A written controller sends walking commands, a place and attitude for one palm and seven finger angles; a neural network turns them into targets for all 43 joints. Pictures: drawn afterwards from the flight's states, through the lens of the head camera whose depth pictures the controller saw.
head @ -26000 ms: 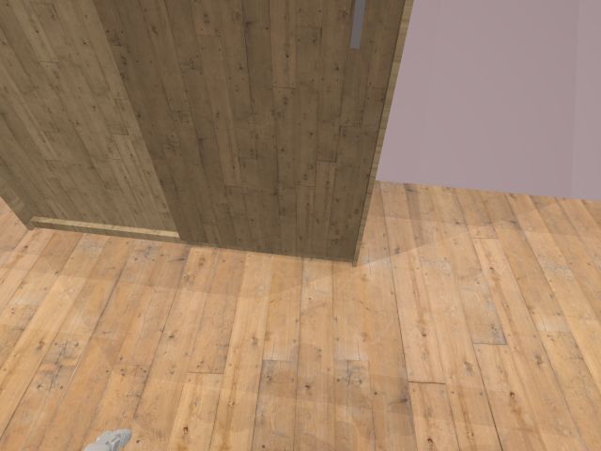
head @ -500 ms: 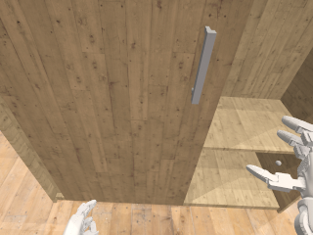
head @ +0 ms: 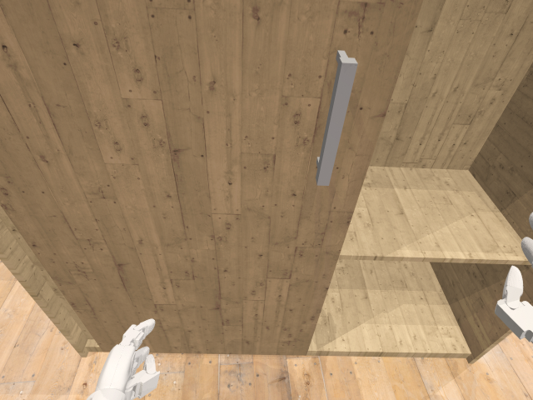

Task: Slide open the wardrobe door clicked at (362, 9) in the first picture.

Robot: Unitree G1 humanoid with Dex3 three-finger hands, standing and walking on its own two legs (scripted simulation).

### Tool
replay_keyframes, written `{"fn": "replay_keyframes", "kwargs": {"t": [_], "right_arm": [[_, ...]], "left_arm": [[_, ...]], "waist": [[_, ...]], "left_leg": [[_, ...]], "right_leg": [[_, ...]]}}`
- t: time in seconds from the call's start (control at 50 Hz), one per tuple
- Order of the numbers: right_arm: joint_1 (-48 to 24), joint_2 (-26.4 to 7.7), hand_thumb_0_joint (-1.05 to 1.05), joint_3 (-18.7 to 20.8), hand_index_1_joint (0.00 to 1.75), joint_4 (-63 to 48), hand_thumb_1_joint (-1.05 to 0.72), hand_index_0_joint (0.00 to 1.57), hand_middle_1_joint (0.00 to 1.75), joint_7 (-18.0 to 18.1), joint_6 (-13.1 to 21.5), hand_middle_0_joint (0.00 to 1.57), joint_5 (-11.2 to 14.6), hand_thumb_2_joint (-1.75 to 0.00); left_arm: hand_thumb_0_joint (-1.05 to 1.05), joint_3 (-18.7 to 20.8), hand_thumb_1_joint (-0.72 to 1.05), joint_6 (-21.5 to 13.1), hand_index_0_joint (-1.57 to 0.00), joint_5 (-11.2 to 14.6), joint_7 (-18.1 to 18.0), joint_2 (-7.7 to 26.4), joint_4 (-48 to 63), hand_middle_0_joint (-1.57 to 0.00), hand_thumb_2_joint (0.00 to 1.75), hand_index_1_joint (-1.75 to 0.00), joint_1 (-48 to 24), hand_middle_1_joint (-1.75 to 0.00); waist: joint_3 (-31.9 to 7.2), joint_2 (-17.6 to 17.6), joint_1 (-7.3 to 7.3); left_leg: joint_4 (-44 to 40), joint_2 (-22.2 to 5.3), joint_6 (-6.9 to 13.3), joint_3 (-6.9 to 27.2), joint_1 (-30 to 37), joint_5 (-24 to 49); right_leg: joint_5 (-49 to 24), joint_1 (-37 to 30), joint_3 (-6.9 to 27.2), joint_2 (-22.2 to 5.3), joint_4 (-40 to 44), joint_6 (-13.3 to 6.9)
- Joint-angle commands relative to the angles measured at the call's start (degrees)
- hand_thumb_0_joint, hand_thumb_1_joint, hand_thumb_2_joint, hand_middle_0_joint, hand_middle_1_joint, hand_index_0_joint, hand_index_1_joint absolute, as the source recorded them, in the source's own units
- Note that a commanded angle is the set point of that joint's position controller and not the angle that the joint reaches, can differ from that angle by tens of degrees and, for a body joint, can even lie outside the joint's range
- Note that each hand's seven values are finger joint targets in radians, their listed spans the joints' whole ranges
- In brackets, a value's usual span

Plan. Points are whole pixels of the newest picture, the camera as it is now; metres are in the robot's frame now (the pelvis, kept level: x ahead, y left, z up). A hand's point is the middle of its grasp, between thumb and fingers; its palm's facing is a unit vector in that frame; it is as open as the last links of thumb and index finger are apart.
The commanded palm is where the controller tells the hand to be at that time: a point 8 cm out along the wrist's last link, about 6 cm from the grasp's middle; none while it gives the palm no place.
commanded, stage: draw the hand back to the body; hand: right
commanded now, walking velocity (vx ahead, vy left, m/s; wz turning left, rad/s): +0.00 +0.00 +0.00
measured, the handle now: (331, 122) +0.45 -0.11 +0.23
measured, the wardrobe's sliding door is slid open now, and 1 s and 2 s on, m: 0.63 0.63 0.63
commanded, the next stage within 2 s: step back with the hand held close in 0.22 s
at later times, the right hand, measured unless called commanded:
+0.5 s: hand (501, 288) +0.19 -0.26 +0.18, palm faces +0.47 +0.79 -0.40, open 7.4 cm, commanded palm +0.13 -0.29 +0.17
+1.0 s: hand out of the picture +0.13 -0.27 +0.16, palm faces +0.47 +0.77 -0.43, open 7.4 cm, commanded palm +0.07 -0.31 +0.17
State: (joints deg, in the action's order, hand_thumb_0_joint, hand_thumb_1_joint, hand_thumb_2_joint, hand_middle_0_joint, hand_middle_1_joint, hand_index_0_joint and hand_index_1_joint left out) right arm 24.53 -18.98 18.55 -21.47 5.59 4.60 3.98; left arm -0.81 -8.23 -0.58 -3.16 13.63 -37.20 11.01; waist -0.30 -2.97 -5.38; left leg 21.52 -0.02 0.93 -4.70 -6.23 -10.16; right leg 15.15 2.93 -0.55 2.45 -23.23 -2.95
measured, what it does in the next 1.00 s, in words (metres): shifts its weight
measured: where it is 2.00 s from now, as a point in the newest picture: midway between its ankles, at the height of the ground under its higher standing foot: outside the picture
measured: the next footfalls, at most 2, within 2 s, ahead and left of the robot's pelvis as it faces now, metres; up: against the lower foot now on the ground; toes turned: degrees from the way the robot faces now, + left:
left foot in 1.44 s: -0.24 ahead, +0.12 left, +0.00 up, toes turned +2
right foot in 1.72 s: -0.09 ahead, -0.07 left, +0.00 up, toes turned +3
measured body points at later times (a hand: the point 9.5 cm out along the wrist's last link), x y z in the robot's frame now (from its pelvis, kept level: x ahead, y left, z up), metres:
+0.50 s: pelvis -0.01 +0.01 +0.00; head -0.02 +0.02 +0.45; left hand +0.17 +0.24 -0.08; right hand +0.16 -0.30 +0.20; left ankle +0.02 +0.11 -0.74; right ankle -0.02 -0.08 -0.74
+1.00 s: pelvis -0.07 -0.01 -0.02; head -0.09 -0.01 +0.43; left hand +0.09 +0.24 -0.09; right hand +0.10 -0.31 +0.18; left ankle +0.02 +0.11 -0.74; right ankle -0.02 -0.08 -0.74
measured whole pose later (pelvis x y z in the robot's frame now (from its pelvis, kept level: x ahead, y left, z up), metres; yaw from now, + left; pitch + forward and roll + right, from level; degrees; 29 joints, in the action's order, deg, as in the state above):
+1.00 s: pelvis -0.07 -0.01 -0.02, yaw +1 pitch -1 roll +0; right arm 26.3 -20.8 24.3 -24.9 7.4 12.6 -0.6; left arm 0.3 -4.3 0.0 -3.9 13.3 -31.2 14.7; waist -1.0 0.3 -1.2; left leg 34.7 -1.5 0.2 -2.7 -24.2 -9.4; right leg 17.8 21.1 -3.3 3.3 -38.2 -4.9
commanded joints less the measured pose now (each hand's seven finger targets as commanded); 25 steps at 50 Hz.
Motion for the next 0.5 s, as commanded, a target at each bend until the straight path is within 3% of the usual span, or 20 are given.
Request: {"fn": "replay_keyframes", "kwargs": {"t": [0.0, 0.1, 0.16, 0.24, 0.3, 0.32, 0.34, 0.36, 0.38, 0.4, 0.44, 0.48], "right_arm": [[-7.77, -10.68, 0.00, 5.54, 0.30, -11.25, -0.90, 0.20, 0.30, 1.08, 3.68, 0.20, 0.14, -0.90], [-7.77, -10.57, 0.00, 6.01, 0.30, -9.24, -0.90, 0.20, 0.30, 0.76, 3.38, 0.20, 0.48, -0.90], [-8.45, -11.15, 0.00, 6.30, 0.30, -11.63, -0.90, 0.20, 0.30, 0.80, 3.86, 0.20, 0.30, -0.90], [-6.62, -11.61, 0.00, 6.90, 0.30, -11.87, -0.90, 0.20, 0.30, 0.84, 3.76, 0.20, 0.43, -0.90], [-6.86, -11.16, 0.00, 6.33, 0.30, -10.95, -0.90, 0.20, 0.30, 0.69, 3.64, 0.20, 0.48, -0.90], [-9.77, -12.59, 0.00, 7.35, 0.30, -13.28, -0.90, 0.20, 0.30, 0.89, 4.05, 0.20, 0.50, -0.90], [-18.06, -21.60, 0.00, 16.67, 0.30, -18.28, -0.90, 0.20, 0.30, 2.00, 7.27, 0.20, -0.24, -0.90], [-10.51, -15.24, 0.00, 12.23, 0.30, -11.25, -0.90, 0.20, 0.30, 1.54, 7.61, 0.20, -0.10, -0.90], [-8.98, -15.35, 0.00, 11.99, 0.30, -11.40, -0.90, 0.20, 0.30, 1.44, 7.85, 0.20, -0.56, -0.90], [-5.17, -12.60, 0.00, 9.94, 0.30, -9.41, -0.90, 0.20, 0.30, 1.25, 7.70, 0.20, -0.73, -0.90], [-2.11, -10.95, 0.00, 7.95, 0.30, -10.34, -0.90, 0.20, 0.30, 1.25, 8.20, 0.20, -1.09, -0.90], [0.95, -10.74, 0.00, 7.96, 0.30, -11.66, -0.90, 0.20, 0.30, 1.41, 8.65, 0.20, -1.12, -0.90]], "left_arm": [[0.00, 1.97, 0.90, -2.88, -0.20, 0.17, -0.81, 6.22, 8.63, -0.20, 0.90, -0.30, -7.45, -0.30], [0.00, 1.59, 0.90, -2.07, -0.20, 0.25, -0.80, 5.82, 8.70, -0.20, 0.90, -0.30, -8.25, -0.30], [0.00, 1.57, 0.90, -2.13, -0.20, 0.14, -0.72, 5.76, 8.98, -0.20, 0.90, -0.30, -8.48, -0.30], [0.00, 1.64, 0.90, -2.42, -0.20, -0.11, -0.77, 5.74, 9.20, -0.20, 0.90, -0.30, -8.28, -0.30], [0.00, 1.74, 0.90, -2.44, -0.20, 0.15, -0.87, 5.69, 8.99, -0.20, 0.90, -0.30, -8.70, -0.30], [0.00, 1.74, 0.90, -2.54, -0.20, 0.16, -0.94, 5.80, 9.11, -0.20, 0.90, -0.30, -8.82, -0.30], [0.00, 1.70, 0.90, -1.55, -0.20, 0.87, -0.97, 7.09, 12.18, -0.20, 0.90, -0.30, -7.30, -0.30], [0.00, 1.85, 0.90, -0.88, -0.20, 0.56, -1.07, 5.85, 10.31, -0.20, 0.90, -0.30, -6.54, -0.30], [0.00, 2.13, 0.90, -0.50, -0.20, 0.49, -0.88, 6.04, 10.83, -0.20, 0.90, -0.30, -7.22, -0.30], [0.00, 2.11, 0.90, -0.02, -0.20, 0.31, -0.75, 6.11, 10.72, -0.20, 0.90, -0.30, -6.22, -0.30], [0.00, 2.63, 0.90, 0.51, -0.20, 0.26, -0.68, 6.87, 11.27, -0.20, 0.90, -0.30, -5.81, -0.30], [0.00, 2.94, 0.90, 0.76, -0.20, 0.37, -0.83, 7.38, 12.04, -0.20, 0.90, -0.30, -5.96, -0.30]], "waist": [[-2.22, 1.03, 1.24], [0.31, -0.93, 0.95], [-2.39, -2.85, 0.63], [-3.63, -0.45, 0.45], [-1.10, -0.10, 0.85], [-1.78, -1.74, 0.79], [1.79, 0.20, 2.84], [1.65, 4.38, 3.48], [1.81, 4.60, 3.28], [-0.02, 4.86, 3.69], [-3.74, 1.59, 3.96], [-7.38, -1.73, 3.82]], "left_leg": [[-1.99, -0.57, 0.68, 2.65, 3.72, 5.68], [-2.79, -0.79, 0.81, 3.00, 3.56, 2.93], [-2.30, -0.77, 0.93, 3.10, 5.15, 4.04], [-2.26, -0.76, 0.78, 3.13, 6.06, 6.01], [-3.31, -0.81, 0.61, 3.44, 4.20, 4.42], [-3.44, -0.90, 0.66, 3.57, 4.60, 3.83], [-5.86, -3.75, 0.32, 9.99, -0.51, 3.64], [-7.34, -5.71, 0.85, 11.20, -3.44, 1.17], [-8.01, -6.38, 1.22, 12.18, -5.04, 1.97], [-7.31, -7.29, 1.48, 11.97, -5.58, 2.89], [-4.41, -7.70, 1.48, 10.87, -5.41, 6.75], [-0.09, -6.37, 0.73, 8.64, -3.41, 11.62]], "right_leg": [[-12.88, 5.62, 2.79, -3.42, 4.86, 2.64], [-8.91, 7.20, 2.60, -3.36, 5.68, 2.35], [-10.18, 6.40, 2.90, -3.28, 5.50, 2.53], [-11.83, 6.12, 2.58, -3.19, 5.04, 2.25], [-10.09, 6.25, 2.03, -3.23, 4.94, 1.94], [-9.32, 6.11, 2.27, -3.09, 5.08, 1.91], [-2.89, 12.32, 3.56, -4.13, 3.28, 0.42], [-2.27, 11.03, 4.01, -3.55, 1.09, 0.25], [-3.65, 9.93, 4.10, -3.36, 0.07, 0.19], [-5.17, 9.14, 3.65, -3.47, -1.19, 0.43], [-9.08, 8.38, 3.46, -4.17, -1.62, 0.67], [-14.79, 8.26, 4.16, -5.34, -0.17, 0.80]]}}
